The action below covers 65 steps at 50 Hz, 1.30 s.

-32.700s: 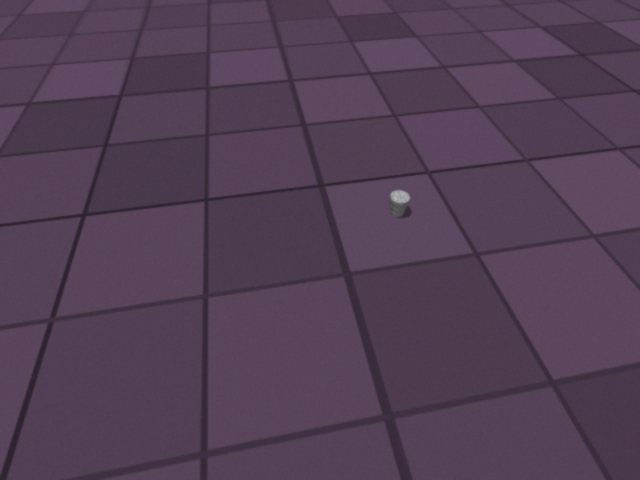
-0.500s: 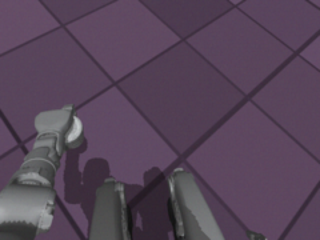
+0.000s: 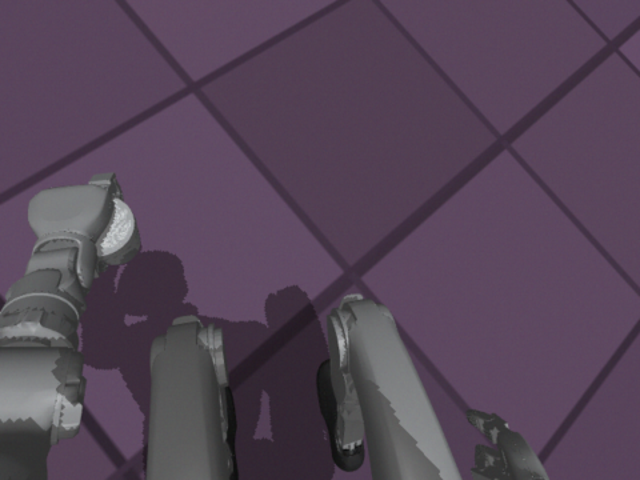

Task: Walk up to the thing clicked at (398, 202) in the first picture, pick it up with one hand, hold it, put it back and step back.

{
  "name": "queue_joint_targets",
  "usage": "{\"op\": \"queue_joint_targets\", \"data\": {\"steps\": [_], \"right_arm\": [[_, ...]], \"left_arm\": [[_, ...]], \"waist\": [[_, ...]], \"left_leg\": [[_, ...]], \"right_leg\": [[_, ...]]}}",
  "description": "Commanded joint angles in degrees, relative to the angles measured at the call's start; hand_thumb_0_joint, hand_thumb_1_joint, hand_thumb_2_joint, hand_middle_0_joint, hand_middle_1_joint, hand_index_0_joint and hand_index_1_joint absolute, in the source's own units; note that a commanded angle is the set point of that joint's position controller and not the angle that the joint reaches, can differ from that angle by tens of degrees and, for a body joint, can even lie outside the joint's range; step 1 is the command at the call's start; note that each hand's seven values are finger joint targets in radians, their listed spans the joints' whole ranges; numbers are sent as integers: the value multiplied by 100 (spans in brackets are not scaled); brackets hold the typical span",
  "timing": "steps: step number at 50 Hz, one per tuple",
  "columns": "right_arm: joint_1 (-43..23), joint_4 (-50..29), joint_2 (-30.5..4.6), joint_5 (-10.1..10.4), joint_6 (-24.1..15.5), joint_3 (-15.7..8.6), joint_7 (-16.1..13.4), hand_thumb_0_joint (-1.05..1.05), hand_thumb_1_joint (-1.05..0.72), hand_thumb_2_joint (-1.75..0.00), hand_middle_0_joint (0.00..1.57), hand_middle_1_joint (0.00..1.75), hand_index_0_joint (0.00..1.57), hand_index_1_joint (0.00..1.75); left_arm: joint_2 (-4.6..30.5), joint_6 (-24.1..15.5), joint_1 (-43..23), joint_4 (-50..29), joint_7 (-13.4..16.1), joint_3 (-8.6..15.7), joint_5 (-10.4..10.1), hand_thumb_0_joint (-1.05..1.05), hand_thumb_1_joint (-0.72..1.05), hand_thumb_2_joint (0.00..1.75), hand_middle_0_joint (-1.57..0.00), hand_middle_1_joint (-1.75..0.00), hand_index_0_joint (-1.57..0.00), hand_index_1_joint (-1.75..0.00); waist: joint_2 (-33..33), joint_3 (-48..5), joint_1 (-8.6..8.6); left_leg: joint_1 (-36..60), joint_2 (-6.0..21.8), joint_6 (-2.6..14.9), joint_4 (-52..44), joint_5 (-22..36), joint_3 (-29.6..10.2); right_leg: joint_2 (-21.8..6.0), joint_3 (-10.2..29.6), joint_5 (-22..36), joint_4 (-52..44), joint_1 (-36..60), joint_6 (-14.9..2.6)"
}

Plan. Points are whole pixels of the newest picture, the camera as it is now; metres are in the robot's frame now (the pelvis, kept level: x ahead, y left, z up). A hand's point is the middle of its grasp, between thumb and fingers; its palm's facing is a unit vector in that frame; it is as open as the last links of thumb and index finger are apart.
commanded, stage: crouch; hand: left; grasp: from above
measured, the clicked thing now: (109, 236) +0.45 +0.25 -0.22
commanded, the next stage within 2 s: lower in 0.62 s
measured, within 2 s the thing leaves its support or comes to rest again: rests again in 1.50 s
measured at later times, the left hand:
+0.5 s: hand (106, 240) +0.44 +0.26 -0.23, palm faces -0.47 -0.04 -0.88, open 11.2 cm
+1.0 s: hand (116, 244) +0.45 +0.26 -0.28, palm faces -0.50 -0.05 -0.87, open 11.2 cm
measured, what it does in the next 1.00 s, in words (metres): lowers itself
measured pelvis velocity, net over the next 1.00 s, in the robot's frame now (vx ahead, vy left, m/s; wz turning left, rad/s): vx -0.01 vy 0.00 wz -0.06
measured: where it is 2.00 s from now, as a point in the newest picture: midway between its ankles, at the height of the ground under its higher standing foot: (283, 444)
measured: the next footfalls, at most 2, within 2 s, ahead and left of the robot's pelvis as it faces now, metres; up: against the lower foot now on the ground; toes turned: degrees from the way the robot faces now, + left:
none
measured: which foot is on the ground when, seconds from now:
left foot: down 0.00-1.00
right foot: down 0.00-1.00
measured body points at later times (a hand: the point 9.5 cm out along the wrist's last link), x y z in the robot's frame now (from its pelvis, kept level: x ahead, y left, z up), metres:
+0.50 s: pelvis -0.02 +0.00 -0.07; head +0.22 +0.04 +0.31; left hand +0.46 +0.26 -0.18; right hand +0.02 -0.27 -0.18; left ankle +0.07 +0.12 -0.40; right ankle +0.08 -0.12 -0.40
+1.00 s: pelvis -0.01 +0.00 -0.10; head +0.24 +0.05 +0.27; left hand +0.47 +0.26 -0.23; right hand +0.03 -0.28 -0.20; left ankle +0.07 +0.12 -0.40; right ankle +0.08 -0.12 -0.40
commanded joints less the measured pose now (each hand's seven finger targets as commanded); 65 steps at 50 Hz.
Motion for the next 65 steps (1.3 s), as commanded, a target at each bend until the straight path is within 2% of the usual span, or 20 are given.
{"op": "queue_joint_targets", "data": {"steps": [1,4,5,7,13,16,18,22,24,25,26,28,31,37,40,43,50,57,63,65], "right_arm": [[1324,-36,-1172,-24,-34,-370,0,0,-91,-90,20,30,20,30],[1279,-10,-1267,-35,-26,-362,17,0,-91,-90,20,30,20,30],[1320,-31,-1227,-59,-32,-336,37,0,-91,-90,20,30,20,30],[1275,-31,-1244,-55,-20,-330,59,0,-91,-90,20,30,20,30],[1238,-30,-1278,-63,-2,-295,90,0,-91,-90,20,30,20,30],[1219,5,-1296,-97,-21,-240,94,0,-91,-90,20,30,20,30],[1252,17,-1341,-100,-20,-204,83,0,-91,-90,20,30,20,30],[1252,64,-1334,-126,-38,-151,85,0,-91,-90,20,30,20,30],[1229,41,-1362,-129,-45,-121,86,0,-91,-90,20,30,20,30],[1293,38,-1373,-149,-52,-86,95,0,-91,-90,20,30,20,30],[1207,59,-1358,-126,-44,-84,75,0,-91,-90,20,30,20,30],[1240,77,-1379,-152,-43,-35,83,0,-91,-90,20,30,20,30],[1282,73,-1415,-135,-31,-20,75,0,-91,-90,20,30,20,30],[1288,71,-1473,-133,-33,13,102,0,-91,-90,20,30,20,30],[1269,86,-1454,-141,-29,75,109,0,-91,-90,20,30,20,30],[1282,70,-1481,-182,-63,109,123,0,-91,-90,20,30,20,30],[1225,63,-1533,-256,-82,213,181,0,-91,-90,20,30,20,30],[1228,40,-1634,-358,-138,249,243,0,-91,-90,20,30,20,30],[1188,51,-1658,-405,-234,328,297,0,-90,-89,20,30,20,30],[1217,77,-1653,-433,-290,369,335,0,-90,-90,20,30,20,30]], "left_arm": [[1320,-30,-2006,-703,299,231,5,0,45,114,-77,-118,-81,-113],[1537,-79,-2274,-649,335,316,74,0,41,115,-75,-116,-79,-113],[1371,-44,-1968,-330,330,288,86,0,42,116,-76,-117,-79,-113],[1508,-73,-2188,-578,338,321,91,0,42,116,-77,-115,-80,-112],[1705,-60,-2462,-450,349,396,60,0,42,116,-76,-116,-79,-113],[1611,-95,-2561,-238,321,308,47,0,38,112,-74,-114,-77,-111],[1903,-131,-2704,-328,322,411,81,0,37,112,-72,-114,-75,-111],[1864,-189,-2577,-30,289,337,79,0,37,114,-71,-117,-75,-113],[2107,-241,-2859,-295,313,444,60,0,36,111,-70,-116,-73,-112],[2056,-210,-2500,136,310,450,132,0,36,112,-71,-116,-74,-112],[2067,-238,-2774,-192,332,421,53,0,35,109,-69,-114,-73,-110],[1984,-237,-2652,119,327,354,125,0,34,111,-69,-115,-72,-112],[2151,-228,-2661,-7,343,421,144,0,34,116,-71,-115,-73,-112],[2089,-188,-2603,107,332,377,141,0,31,115,-71,-112,-73,-111],[1881,-198,-2687,312,310,213,79,0,26,113,-67,-112,-69,-110],[2019,-241,-2576,554,306,267,44,0,25,111,-65,-114,-67,-111],[2291,-408,-2719,129,517,447,215,0,31,115,-69,-117,-72,-114],[2465,-383,-2744,232,805,632,360,0,27,116,-65,-120,-68,-117],[2347,-275,-2653,792,907,506,301,0,24,114,-61,-117,-64,-113],[2191,-258,-2768,937,851,364,246,0,24,114,-61,-117,-64,-114]], "waist": [[1337,-3993,-74],[1334,-3904,-118],[1266,-3716,-133],[1443,-3933,-29],[1423,-3890,-59],[1407,-3651,-215],[1310,-3774,-172],[1289,-3574,-237],[1462,-3708,-203],[1352,-3507,-252],[1458,-3586,-175],[1392,-3415,-302],[1418,-3666,-189],[1531,-3456,-251],[1394,-3278,-387],[1171,-3053,-390],[1787,-3583,-373],[1929,-3235,-450],[1760,-2910,-587],[1653,-2779,-746]], "left_leg": [[3064,-114,104,-915,1674,200],[2772,-111,129,-746,1508,211],[2737,-107,106,-763,1511,175],[2778,-104,107,-708,1520,207],[2508,-104,104,-536,1232,183],[2256,-106,113,-422,983,173],[2094,-117,146,-283,949,234],[1873,-115,147,-134,781,252],[1818,-125,133,-124,736,251],[1810,-117,125,-109,726,215],[1825,-111,121,-111,684,226],[1671,-122,128,-26,667,226],[1772,-112,131,43,846,213],[1688,-107,106,121,946,170],[1497,-92,137,266,1014,162],[1219,-87,178,417,920,184],[1719,-66,82,588,1332,98],[1557,-63,78,624,1061,72],[1273,-57,108,762,823,21],[1246,-33,117,846,821,-24]], "right_leg": [[124,-156,1776,-1093,1767,-255],[144,-168,1693,-963,1547,-245],[125,-206,1662,-879,1507,-251],[152,-205,1665,-806,1500,-264],[152,-269,1445,-548,1240,-279],[159,-291,1247,-472,1085,-269],[173,-274,1218,-460,1167,-251],[190,-286,1058,-360,1085,-257],[193,-304,973,-274,1079,-274],[173,-349,966,-239,1000,-264],[193,-347,916,-212,894,-288],[202,-366,935,-190,877,-271],[212,-390,1106,-111,945,-270],[186,-457,1233,65,784,-269],[229,-475,1357,80,799,-248],[226,-451,1291,56,873,-204],[249,-572,1655,442,827,-233],[233,-659,1402,537,490,-248],[263,-700,1224,598,280,-243],[275,-731,1251,617,242,-227]]}}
